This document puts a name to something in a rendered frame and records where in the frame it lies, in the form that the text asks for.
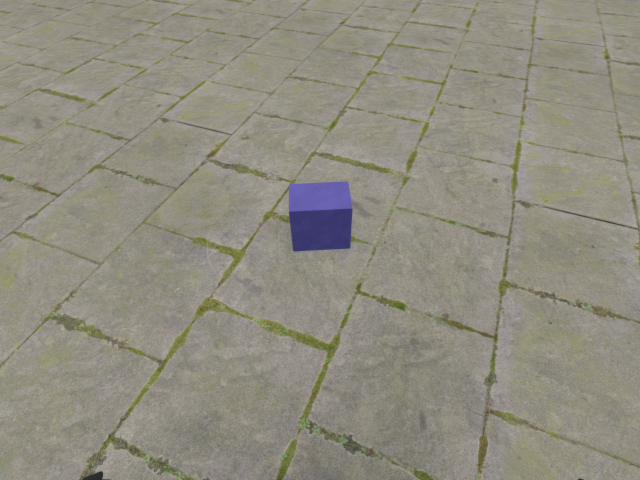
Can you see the carton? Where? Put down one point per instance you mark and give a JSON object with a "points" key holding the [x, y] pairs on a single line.
{"points": [[320, 216]]}

